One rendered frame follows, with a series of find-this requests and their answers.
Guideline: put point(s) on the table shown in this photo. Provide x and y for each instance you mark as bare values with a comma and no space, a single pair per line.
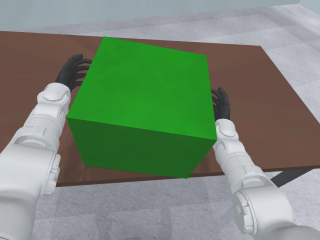
276,128

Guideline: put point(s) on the left robot hand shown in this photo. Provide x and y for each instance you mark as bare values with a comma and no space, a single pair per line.
68,75

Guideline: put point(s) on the robot left upper arm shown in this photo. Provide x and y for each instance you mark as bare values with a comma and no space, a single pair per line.
26,174

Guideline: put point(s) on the robot right upper arm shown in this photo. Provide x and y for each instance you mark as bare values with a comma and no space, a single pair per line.
264,213

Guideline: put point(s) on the left robot forearm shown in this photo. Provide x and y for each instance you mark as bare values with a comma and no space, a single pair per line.
45,124

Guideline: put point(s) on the right robot forearm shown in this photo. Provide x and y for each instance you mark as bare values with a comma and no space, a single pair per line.
238,167

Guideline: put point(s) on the right robot hand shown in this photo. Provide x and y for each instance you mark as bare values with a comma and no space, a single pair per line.
222,107

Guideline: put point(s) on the carton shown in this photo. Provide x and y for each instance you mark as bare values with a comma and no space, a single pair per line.
144,108

